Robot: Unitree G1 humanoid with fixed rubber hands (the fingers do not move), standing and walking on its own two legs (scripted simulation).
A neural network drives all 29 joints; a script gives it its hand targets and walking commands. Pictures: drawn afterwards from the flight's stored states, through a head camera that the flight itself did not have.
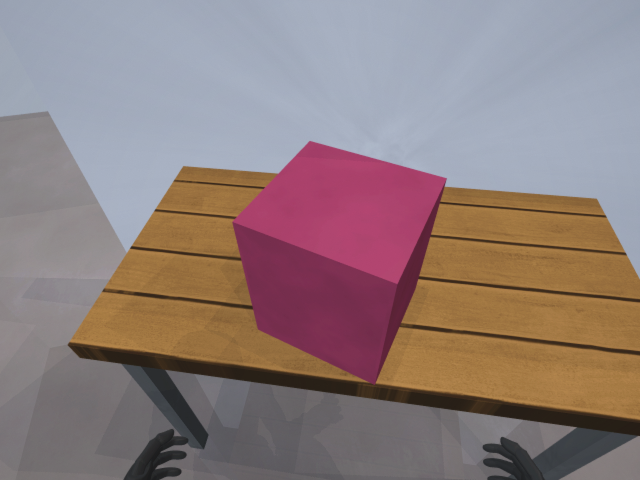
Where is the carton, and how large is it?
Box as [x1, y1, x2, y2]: [232, 141, 446, 384]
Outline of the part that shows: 309,141 232,221 258,329 374,384 415,288 446,178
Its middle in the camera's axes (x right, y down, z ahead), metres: +0.04 +0.03 +0.59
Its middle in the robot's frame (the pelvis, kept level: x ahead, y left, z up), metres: +0.44 +0.00 +0.02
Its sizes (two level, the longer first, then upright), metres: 0.210 0.200 0.250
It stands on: a table, 0.65 m high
